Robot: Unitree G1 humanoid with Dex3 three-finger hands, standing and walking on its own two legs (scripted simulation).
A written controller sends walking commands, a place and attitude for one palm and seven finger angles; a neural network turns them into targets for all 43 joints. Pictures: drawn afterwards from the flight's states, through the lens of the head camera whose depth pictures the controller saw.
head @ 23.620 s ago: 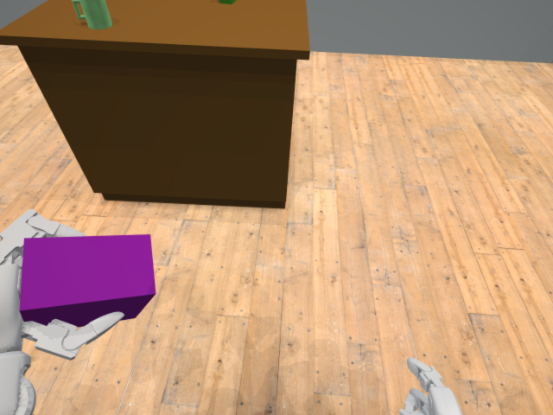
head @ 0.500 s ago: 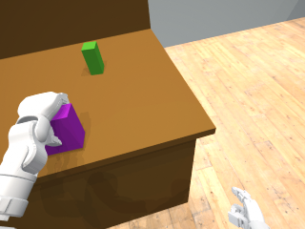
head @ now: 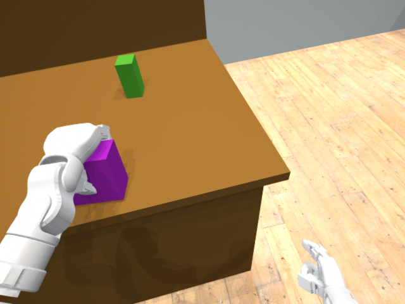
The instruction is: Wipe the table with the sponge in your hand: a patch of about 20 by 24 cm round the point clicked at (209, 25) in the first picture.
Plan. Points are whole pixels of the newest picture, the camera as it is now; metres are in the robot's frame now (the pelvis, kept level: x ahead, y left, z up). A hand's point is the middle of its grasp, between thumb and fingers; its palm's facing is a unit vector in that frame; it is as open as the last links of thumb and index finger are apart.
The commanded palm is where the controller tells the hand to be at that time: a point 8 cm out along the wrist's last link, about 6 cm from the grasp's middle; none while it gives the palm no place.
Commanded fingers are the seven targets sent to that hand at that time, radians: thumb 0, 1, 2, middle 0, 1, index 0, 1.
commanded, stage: move the sponge above the wiping area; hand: left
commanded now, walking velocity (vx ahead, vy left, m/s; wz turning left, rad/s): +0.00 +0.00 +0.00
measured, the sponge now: (91, 179) +0.31 +0.28 +0.09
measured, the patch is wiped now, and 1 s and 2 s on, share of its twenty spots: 0.00 0.00 0.00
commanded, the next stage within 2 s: none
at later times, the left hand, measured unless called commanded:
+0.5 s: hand (93, 153) +0.33 +0.26 +0.15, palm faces -0.05 +0.00 -1.00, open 10.3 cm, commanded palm +0.30 +0.29 +0.25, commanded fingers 0.00 0.10 1.30 -1.20 -1.60 -1.20 -1.60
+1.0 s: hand (90, 147) +0.33 +0.26 +0.17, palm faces +0.10 -0.02 -0.99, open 10.3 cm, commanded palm +0.30 +0.29 +0.25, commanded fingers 0.00 0.10 1.30 -1.20 -1.60 -1.20 -1.60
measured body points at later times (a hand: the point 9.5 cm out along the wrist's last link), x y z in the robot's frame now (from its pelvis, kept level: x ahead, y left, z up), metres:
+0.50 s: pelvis +0.00 +0.00 +0.00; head +0.01 -0.04 +0.45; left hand +0.32 +0.26 +0.21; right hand +0.21 -0.23 -0.10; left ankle +0.05 +0.13 -0.74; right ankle -0.04 -0.13 -0.74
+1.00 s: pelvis +0.00 +0.00 +0.00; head +0.01 -0.03 +0.45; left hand +0.32 +0.26 +0.22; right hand +0.23 -0.20 -0.09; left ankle +0.05 +0.13 -0.74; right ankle -0.04 -0.13 -0.74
